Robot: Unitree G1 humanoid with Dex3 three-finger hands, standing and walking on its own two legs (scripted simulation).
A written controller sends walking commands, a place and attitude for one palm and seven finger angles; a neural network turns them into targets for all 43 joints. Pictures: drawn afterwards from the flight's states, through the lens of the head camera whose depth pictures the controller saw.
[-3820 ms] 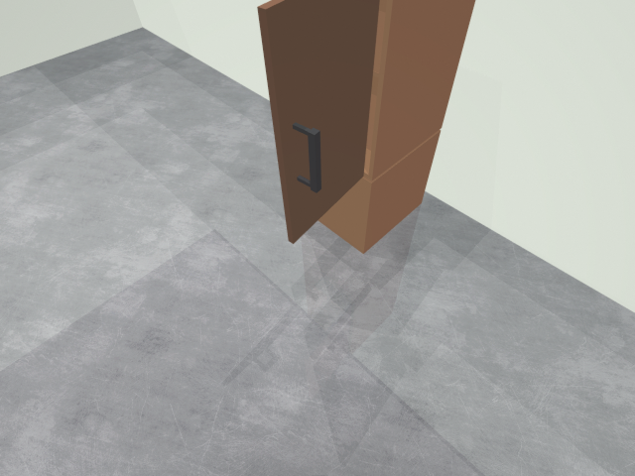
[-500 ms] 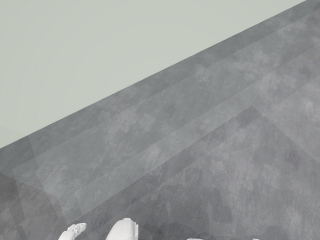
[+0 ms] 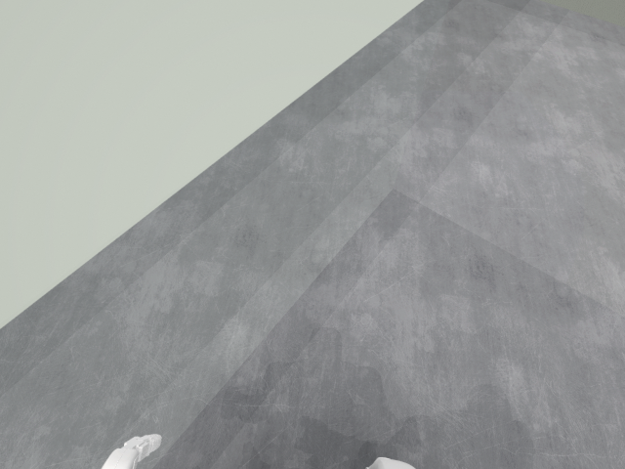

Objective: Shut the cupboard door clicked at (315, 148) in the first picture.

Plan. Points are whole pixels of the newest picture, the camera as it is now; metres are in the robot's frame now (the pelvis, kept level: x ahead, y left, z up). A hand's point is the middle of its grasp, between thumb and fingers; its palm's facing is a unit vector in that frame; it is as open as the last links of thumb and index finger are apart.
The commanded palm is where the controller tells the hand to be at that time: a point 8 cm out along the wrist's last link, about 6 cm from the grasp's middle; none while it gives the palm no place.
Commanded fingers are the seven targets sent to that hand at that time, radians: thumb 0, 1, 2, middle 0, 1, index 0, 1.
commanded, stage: walk around to get in front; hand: left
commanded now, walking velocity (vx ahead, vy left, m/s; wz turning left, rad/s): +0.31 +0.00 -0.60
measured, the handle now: out of the picture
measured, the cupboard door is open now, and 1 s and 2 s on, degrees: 97 97 97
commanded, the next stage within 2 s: walk to a spot facing it in 0.98 s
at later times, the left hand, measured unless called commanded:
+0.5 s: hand (206, 381) +0.25 +0.19 -0.19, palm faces -0.23 -0.96 -0.18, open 7.4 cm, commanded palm none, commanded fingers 0.00 0.90 0.90 -0.20 -0.30 -0.20 -0.30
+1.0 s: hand (348, 215) +0.58 -0.05 -0.16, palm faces -0.53 -0.82 -0.22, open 7.3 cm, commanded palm none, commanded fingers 0.00 0.90 0.90 -0.20 -0.30 -0.20 -0.30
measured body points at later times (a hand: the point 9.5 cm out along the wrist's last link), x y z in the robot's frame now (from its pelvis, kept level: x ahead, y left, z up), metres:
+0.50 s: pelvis +0.19 -0.01 -0.01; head +0.24 +0.01 +0.44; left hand +0.27 +0.24 -0.17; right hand +0.24 -0.27 -0.12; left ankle +0.24 +0.09 -0.73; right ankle +0.03 -0.11 -0.65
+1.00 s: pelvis +0.38 -0.15 -0.01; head +0.43 -0.19 +0.44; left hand +0.61 -0.01 -0.14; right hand +0.22 -0.33 -0.16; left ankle +0.37 +0.05 -0.63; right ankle +0.38 -0.20 -0.73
